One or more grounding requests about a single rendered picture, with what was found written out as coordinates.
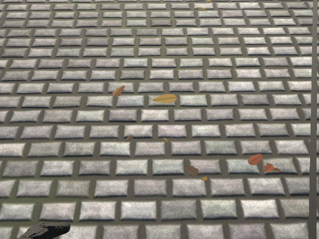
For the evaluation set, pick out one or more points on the left robot hand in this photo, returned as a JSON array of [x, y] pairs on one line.
[[44, 230]]

